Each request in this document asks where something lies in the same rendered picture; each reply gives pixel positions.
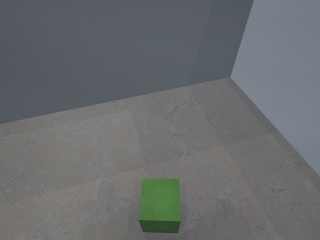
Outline carton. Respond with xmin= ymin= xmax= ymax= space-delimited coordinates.
xmin=138 ymin=178 xmax=181 ymax=233

